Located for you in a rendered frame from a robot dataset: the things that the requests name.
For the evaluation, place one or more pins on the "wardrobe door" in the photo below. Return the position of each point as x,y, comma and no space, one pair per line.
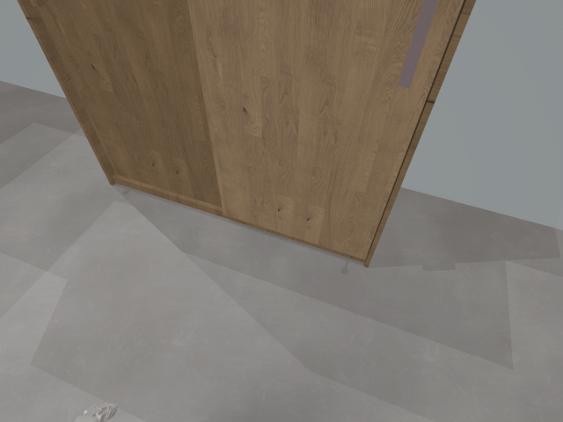
134,66
307,123

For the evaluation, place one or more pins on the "robot left hand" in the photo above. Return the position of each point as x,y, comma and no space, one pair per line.
97,413

